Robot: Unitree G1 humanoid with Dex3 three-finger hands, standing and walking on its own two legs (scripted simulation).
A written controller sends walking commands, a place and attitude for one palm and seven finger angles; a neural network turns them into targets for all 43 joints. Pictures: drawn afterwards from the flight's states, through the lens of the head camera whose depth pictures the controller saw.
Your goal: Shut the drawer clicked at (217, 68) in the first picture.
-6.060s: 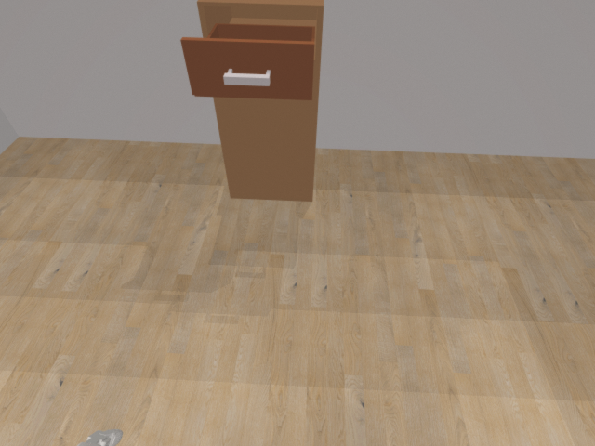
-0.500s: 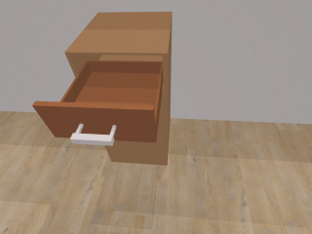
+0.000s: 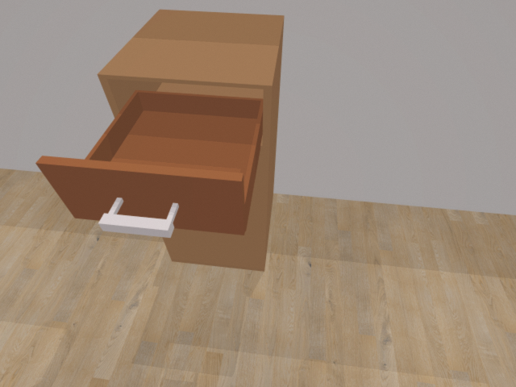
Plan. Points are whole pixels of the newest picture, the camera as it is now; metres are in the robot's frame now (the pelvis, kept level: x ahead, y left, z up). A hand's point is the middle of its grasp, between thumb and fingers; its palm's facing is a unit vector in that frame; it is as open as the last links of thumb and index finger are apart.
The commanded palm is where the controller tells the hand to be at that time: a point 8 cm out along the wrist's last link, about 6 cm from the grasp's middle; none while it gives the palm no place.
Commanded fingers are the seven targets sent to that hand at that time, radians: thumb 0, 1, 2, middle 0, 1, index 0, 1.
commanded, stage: shuffle to correct the standing spot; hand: left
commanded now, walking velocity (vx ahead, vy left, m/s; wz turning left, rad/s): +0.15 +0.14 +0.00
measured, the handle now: (141, 215) +0.39 +0.25 +0.02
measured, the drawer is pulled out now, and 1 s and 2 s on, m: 0.30 0.30 0.30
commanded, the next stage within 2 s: come to a stop and stand still in 0.28 s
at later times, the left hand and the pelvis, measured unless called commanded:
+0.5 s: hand out of the picture +0.04 +0.23 -0.20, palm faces +0.08 -0.98 -0.19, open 7.4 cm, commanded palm none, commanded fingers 0.00 0.90 0.90 -0.20 -0.30 -0.20 -0.30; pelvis +0.07 +0.06 -0.02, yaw +1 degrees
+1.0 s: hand out of the picture +0.13 +0.21 -0.17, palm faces +0.04 -0.97 -0.24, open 7.3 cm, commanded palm none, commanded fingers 0.00 0.90 0.90 -0.20 -0.30 -0.20 -0.30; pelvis +0.08 +0.02 +0.00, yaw +0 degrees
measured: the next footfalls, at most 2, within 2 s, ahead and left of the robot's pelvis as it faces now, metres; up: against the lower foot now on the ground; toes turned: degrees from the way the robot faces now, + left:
left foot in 0.46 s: +0.15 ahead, +0.18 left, +0.00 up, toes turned +6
right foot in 0.74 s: +0.12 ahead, -0.03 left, +0.00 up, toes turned -4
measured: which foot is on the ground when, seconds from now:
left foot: down 0.00-0.26, up 0.28-0.44, down 0.46-0.78, up 0.80-1.00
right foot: down 0.00-0.46, up 0.48-0.72, down 0.74-1.00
